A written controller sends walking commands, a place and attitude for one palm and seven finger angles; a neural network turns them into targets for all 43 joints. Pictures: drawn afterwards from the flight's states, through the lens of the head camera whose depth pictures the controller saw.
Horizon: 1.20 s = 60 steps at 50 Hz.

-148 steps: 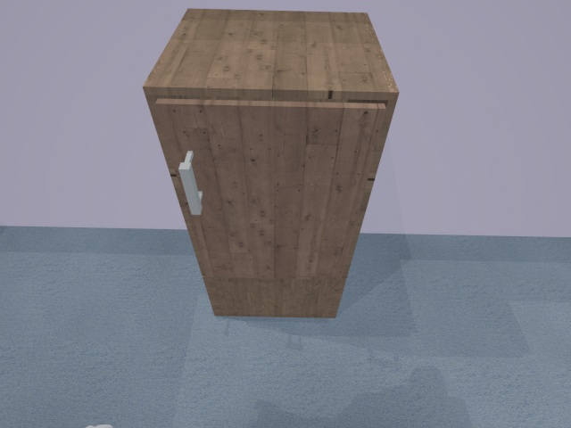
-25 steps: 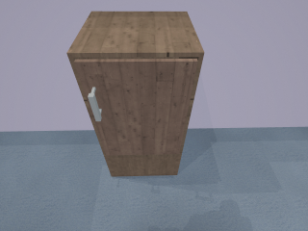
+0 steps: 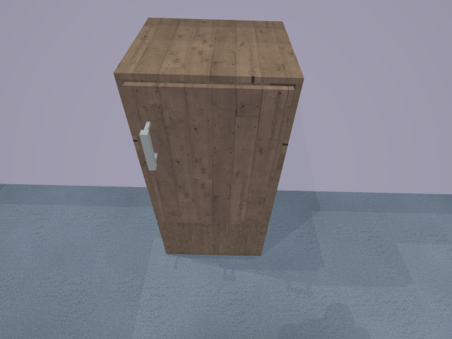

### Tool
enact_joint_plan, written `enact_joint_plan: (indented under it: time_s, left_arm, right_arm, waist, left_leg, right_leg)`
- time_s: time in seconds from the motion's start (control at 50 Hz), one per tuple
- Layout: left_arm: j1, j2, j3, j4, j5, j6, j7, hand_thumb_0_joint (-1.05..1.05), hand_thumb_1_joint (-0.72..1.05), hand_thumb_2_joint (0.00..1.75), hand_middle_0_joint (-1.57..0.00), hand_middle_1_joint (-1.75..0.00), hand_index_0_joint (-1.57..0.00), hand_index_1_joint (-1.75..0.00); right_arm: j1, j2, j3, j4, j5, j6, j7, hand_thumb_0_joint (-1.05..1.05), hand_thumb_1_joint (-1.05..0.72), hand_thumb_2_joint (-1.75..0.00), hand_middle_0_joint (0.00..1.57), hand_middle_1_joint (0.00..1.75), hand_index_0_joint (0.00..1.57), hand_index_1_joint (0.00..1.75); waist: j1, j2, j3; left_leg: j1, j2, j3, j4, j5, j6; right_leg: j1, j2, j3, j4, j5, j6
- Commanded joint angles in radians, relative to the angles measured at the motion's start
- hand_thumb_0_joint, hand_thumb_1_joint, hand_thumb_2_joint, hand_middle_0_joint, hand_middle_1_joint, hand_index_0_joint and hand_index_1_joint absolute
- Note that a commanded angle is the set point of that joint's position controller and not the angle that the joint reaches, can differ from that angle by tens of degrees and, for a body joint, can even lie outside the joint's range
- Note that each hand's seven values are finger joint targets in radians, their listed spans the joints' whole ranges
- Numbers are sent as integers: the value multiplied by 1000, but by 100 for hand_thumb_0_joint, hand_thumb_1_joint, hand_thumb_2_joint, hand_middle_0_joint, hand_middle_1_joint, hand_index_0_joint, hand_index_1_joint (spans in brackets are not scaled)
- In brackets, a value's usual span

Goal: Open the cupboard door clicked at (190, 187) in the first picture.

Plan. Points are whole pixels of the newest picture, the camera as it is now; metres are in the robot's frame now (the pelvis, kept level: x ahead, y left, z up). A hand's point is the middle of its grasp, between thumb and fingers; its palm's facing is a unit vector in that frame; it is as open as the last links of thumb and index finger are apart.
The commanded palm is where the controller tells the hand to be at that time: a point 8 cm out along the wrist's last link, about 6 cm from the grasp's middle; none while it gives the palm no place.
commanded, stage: look again from close up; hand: left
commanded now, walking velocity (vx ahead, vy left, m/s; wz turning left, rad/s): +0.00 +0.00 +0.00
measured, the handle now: (150, 146) +0.60 +0.25 -0.03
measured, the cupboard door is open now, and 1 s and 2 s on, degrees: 0 0 0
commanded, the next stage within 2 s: shuffle to correct the standing spot in 0.48 s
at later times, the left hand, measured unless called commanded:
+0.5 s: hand out of the picture +0.00 +0.16 -0.18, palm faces +0.04 -0.99 -0.15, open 7.4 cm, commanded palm none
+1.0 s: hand out of the picture +0.03 +0.18 -0.18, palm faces +0.02 -0.99 -0.14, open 7.4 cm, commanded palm none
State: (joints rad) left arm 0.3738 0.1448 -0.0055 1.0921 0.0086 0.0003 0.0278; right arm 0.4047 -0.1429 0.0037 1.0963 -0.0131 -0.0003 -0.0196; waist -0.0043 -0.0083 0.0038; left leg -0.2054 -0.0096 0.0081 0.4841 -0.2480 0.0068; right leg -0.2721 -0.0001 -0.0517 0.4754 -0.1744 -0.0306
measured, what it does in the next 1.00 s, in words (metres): shifts its weight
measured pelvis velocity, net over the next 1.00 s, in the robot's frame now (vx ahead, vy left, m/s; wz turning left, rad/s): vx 0.05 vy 0.03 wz -0.03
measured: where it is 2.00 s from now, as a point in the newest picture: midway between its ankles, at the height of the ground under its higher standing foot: outside the picture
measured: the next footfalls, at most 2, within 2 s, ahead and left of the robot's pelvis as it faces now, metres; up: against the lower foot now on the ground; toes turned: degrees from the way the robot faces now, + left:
right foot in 1.08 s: +0.14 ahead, -0.09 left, +0.00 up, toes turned -3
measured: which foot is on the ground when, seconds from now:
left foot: down 0.00-1.00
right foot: down 0.00-0.90, up 0.92-1.00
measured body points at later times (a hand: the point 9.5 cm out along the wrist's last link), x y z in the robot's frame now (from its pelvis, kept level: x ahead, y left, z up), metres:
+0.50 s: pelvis +0.01 +0.01 +0.00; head +0.00 +0.01 +0.45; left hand -0.01 +0.21 -0.16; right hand -0.01 -0.19 -0.16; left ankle +0.01 +0.12 -0.74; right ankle +0.05 -0.10 -0.74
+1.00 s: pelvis +0.05 +0.03 +0.00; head +0.05 +0.04 +0.45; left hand +0.03 +0.24 -0.17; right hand -0.01 -0.18 -0.16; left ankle +0.01 +0.12 -0.74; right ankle +0.06 -0.08 -0.72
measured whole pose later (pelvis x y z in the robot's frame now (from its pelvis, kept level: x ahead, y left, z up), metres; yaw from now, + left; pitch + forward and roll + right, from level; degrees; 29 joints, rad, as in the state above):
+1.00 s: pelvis +0.05 +0.03 +0.00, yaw -2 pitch -2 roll +0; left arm 0.37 0.13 0.03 1.09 0.02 0.00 0.02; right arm 0.43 -0.11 0.01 1.10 -0.02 -0.05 -0.04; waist -0.01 -0.03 0.02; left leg -0.12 -0.03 0.05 0.49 -0.34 0.06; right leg -0.33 -0.02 -0.05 0.73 -0.42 -0.04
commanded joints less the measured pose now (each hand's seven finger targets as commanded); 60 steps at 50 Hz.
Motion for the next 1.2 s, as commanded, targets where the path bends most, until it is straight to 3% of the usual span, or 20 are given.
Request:
enact_joint_plan:
  time_s: [0.0, 0.06, 0.56, 0.6, 0.66, 0.78, 0.82, 0.84, 0.86, 0.88, 0.9, 0.92, 0.94, 0.98, 1.02, 1.04, 1.06, 1.08, 1.12, 1.18]
  left_arm:
    - [29, 82, 17, -33, 0, -25, 5, 0, 90, 90, -20, -30, -20, -30]
    - [35, 70, 16, -24, 0, -27, 9, 0, 90, 90, -20, -30, -20, -30]
    - [33, 48, 18, -28, 6, -29, 11, 0, 90, 90, -20, -30, -20, -30]
    - [44, 56, 24, -28, 10, -28, 8, 0, 90, 90, -20, -30, -20, -30]
    - [53, 73, 39, -42, 16, -19, 3, 0, 90, 90, -20, -30, -20, -30]
    - [77, 103, 64, -55, 12, -20, -1, 0, 90, 90, -20, -30, -20, -30]
    - [51, 92, 66, -67, 14, -18, -2, 0, 90, 90, -20, -30, -20, -30]
    - [31, 73, 62, -75, 16, -16, -5, 0, 90, 90, -20, -30, -20, -30]
    - [6, 45, 55, -85, 19, -18, -10, 0, 90, 90, -20, -30, -20, -30]
    - [-35, 15, 44, -102, 24, -26, -11, 0, 90, 90, -20, -30, -20, -30]
    - [-71, 10, 38, -117, 26, -35, -10, 0, 90, 90, -20, -30, -20, -30]
    - [-76, 7, 35, -109, 19, -40, -9, 0, 90, 90, -20, -30, -20, -30]
    - [-70, -8, 30, -98, 10, -41, -9, 0, 90, 90, -20, -30, -20, -30]
    - [-31, -14, 30, -73, -1, -35, -8, 0, 90, 90, -20, -30, -20, -30]
    - [33, 26, 37, -43, -6, -34, 0, 0, 90, 90, -20, -30, -20, -30]
    - [45, 52, 37, -32, -9, -33, 5, 0, 90, 90, -20, -30, -20, -30]
    - [30, 67, 34, -26, -10, -26, 5, 0, 90, 90, -20, -30, -20, -30]
    - [7, 68, 33, -33, -8, -20, 5, 0, 90, 90, -20, -30, -20, -30]
    - [-7, 67, 34, -42, -6, -17, 11, 0, 90, 90, -20, -30, -20, -30]
    - [-29, 85, 40, -66, -4, -14, 18, 0, 90, 90, -20, -30, -20, -30]
  right_arm:
    - [50, -73, -7, -18, -1, -23, -9, 0, -90, -90, 20, 30, 20, 30]
    - [52, -60, -5, -6, 1, -28, -12, 0, -90, -90, 20, 30, 20, 30]
    - [9, -54, -12, -4, 1, -32, -15, 0, -90, -90, 20, 30, 20, 30]
    - [20, -61, -14, -1, -3, -27, -12, 0, -90, -90, 20, 30, 20, 30]
    - [25, -66, -17, -9, -9, -15, -6, 0, -90, -90, 20, 30, 20, 30]
    - [60, -41, -15, -25, -12, -22, -1, 0, -90, -90, 20, 30, 20, 30]
    - [91, -41, -16, -21, -12, -27, 0, 0, -90, -90, 20, 30, 20, 30]
    - [119, -53, -16, -12, -13, -33, -1, 0, -90, -90, 20, 30, 20, 30]
    - [158, -84, -22, 2, -13, -40, -5, 0, -90, -90, 20, 30, 20, 30]
    - [191, -109, -26, 10, -12, -46, -15, 0, -90, -90, 20, 30, 20, 30]
    - [193, -96, -19, 13, -14, -52, -22, 0, -90, -90, 20, 30, 20, 30]
    - [188, -78, -11, 15, -13, -57, -27, 0, -90, -90, 20, 30, 20, 30]
    - [168, -83, -5, 15, -15, -62, -31, 0, -90, -90, 20, 30, 20, 30]
    - [108, -85, -1, 11, -6, -63, -41, 0, -90, -90, 20, 30, 20, 30]
    - [72, -74, -4, 0, 9, -62, -47, 0, -90, -90, 20, 30, 20, 30]
    - [69, -62, -7, -6, 13, -59, -47, 0, -90, -90, 20, 30, 20, 30]
    - [65, -52, -11, -1, 12, -52, -46, 0, -90, -90, 20, 30, 20, 30]
    - [57, -39, -13, 3, 10, -42, -46, 0, -90, -90, 20, 30, 20, 30]
    - [61, -34, -21, 7, 11, -30, -45, 0, -90, -90, 20, 30, 20, 30]
    - [56, -38, -31, 7, 11, -23, -37, 0, -90, -90, 20, 30, 20, 30]
  waist:
    - [-1, -12, 95]
    - [3, 10, 89]
    - [4, -1, 95]
    - [8, -11, 80]
    - [15, -29, 143]
    - [11, -88, 136]
    - [-6, -29, 165]
    - [-18, 39, 181]
    - [-34, 154, 184]
    - [-50, 231, 195]
    - [-49, 183, 205]
    - [-38, 97, 177]
    - [-27, 69, 139]
    - [5, 100, 66]
    - [30, 59, 17]
    - [24, 44, 16]
    - [16, 83, 48]
    - [13, 54, 79]
    - [9, -55, 53]
    - [7, -47, -21]
  left_leg:
    - [-141, 73, -76, -132, -102, 29]
    - [-135, 82, -79, -138, -70, 27]
    - [-101, 91, -80, -161, -41, 26]
    - [-100, 80, -66, -142, -134, 29]
    - [-162, 59, -52, -106, -266, 37]
    - [-147, 12, 19, 27, -193, 37]
    - [-96, 32, -4, -40, -192, 44]
    - [-65, 71, -68, -115, -220, 60]
    - [-11, 160, -194, -210, -253, 98]
    - [60, 268, -335, -281, -142, 158]
    - [126, 304, -362, -257, 154, 207]
    - [168, 322, -332, -203, 454, 231]
    - [180, 307, -255, -153, 684, 222]
    - [143, 235, -132, -85, 869, 155]
    - [59, 159, -74, -30, 784, 66]
    - [-15, 128, -53, -53, 578, 34]
    - [-47, 108, -45, -101, 401, 17]
    - [-62, 108, -46, -106, 348, 17]
    - [-55, 110, -38, -81, 327, 18]
    - [-19, 98, -24, -51, 270, 16]
  right_leg:
    - [33, -105, 153, -146, -206, -14]
    - [54, -103, 140, -129, -136, -15]
    - [61, -97, 128, -122, -45, -6]
    - [67, -99, 140, -121, -170, -16]
    - [15, -111, 187, -145, -377, -34]
    - [-22, -187, 281, -188, -481, -100]
    - [-83, -152, 228, -130, -438, -93]
    - [-124, -105, 161, -46, -388, -73]
    - [-191, -36, 59, 108, -300, -45]
    - [-277, 3, -31, 255, -237, -21]
    - [-345, -15, -12, 325, -283, -18]
    - [-341, -39, 8, 332, -305, -14]
    - [-278, -54, 16, 282, -300, -7]
    - [-76, -51, 6, 92, -147, 8]
    - [140, -68, 52, -27, 222, 4]
    - [213, -114, 93, 7, 413, -12]
    - [197, -144, 101, 32, 454, -18]
    - [173, -142, 103, 45, 452, -16]
    - [188, -148, 116, 60, 539, -23]
    - [187, -172, 140, 60, 543, -35]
